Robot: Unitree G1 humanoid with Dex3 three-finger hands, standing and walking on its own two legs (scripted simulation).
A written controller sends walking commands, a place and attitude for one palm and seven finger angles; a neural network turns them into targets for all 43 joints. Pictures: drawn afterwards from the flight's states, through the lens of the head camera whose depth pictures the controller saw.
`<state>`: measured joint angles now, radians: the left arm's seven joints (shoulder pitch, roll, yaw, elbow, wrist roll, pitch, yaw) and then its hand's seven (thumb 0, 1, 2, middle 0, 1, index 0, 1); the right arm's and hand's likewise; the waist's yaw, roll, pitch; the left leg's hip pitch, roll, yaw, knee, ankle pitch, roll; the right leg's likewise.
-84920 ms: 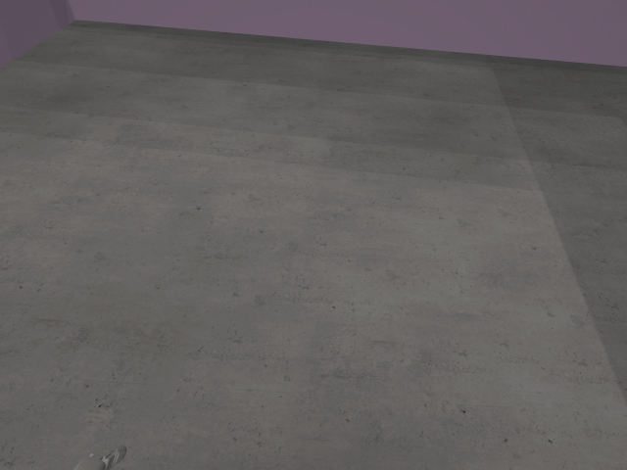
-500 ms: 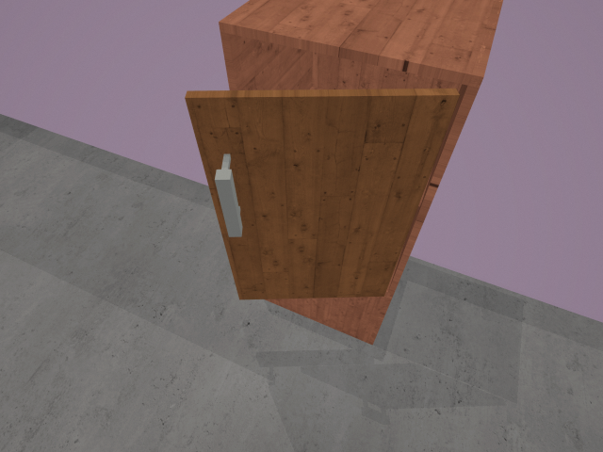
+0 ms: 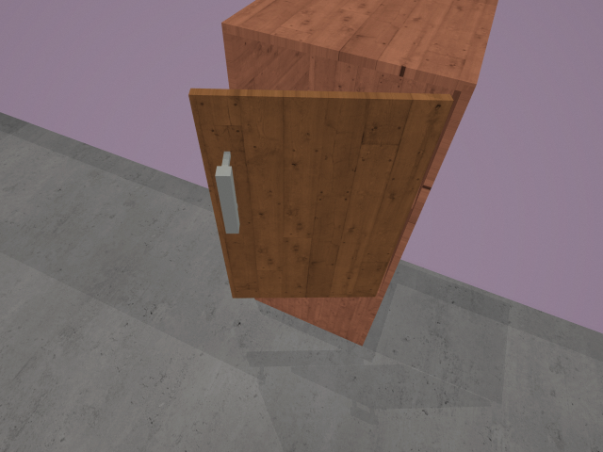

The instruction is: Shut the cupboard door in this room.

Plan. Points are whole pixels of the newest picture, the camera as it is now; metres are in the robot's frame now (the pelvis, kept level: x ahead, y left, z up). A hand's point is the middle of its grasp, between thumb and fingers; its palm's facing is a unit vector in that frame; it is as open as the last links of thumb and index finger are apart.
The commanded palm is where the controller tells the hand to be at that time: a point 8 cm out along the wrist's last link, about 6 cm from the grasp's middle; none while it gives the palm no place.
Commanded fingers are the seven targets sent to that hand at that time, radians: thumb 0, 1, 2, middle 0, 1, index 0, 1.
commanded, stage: look again from close up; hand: left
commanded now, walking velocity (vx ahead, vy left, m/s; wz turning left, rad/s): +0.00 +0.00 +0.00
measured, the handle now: (229, 193) +0.51 +0.15 +0.02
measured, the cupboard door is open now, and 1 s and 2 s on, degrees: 26 26 26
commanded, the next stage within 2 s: shuffle to correct the standing spot in 0.52 s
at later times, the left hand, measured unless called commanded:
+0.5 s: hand out of the picture +0.02 +0.22 -0.17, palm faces +0.04 -0.96 -0.26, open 7.4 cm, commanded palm none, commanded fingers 0.00 0.90 0.90 -0.20 -0.30 -0.20 -0.30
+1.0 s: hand out of the picture -0.07 +0.17 -0.19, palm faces +0.04 -0.99 -0.16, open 7.4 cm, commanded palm none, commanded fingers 0.00 0.90 0.90 -0.20 -0.30 -0.20 -0.30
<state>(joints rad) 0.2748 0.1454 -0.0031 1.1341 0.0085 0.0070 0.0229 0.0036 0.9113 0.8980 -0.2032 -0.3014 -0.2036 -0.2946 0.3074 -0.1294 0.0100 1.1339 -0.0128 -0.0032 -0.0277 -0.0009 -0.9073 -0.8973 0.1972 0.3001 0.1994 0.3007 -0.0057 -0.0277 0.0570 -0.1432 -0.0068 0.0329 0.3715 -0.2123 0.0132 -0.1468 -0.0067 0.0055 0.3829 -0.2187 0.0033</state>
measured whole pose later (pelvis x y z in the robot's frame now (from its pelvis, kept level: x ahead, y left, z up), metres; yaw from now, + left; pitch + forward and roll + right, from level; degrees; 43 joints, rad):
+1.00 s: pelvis -0.02 +0.00 -0.01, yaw +0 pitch -2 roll +0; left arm 0.39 0.17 0.01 1.08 0.03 0.02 0.00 0.00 0.91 0.90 -0.20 -0.30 -0.20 -0.29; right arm 0.32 -0.15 -0.02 1.12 -0.02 0.02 -0.01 0.00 -0.90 -0.90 0.20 0.30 0.20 0.30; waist 0.00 -0.02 0.03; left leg -0.23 0.01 0.02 0.52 -0.26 0.02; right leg -0.21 -0.01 -0.03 0.51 -0.25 0.00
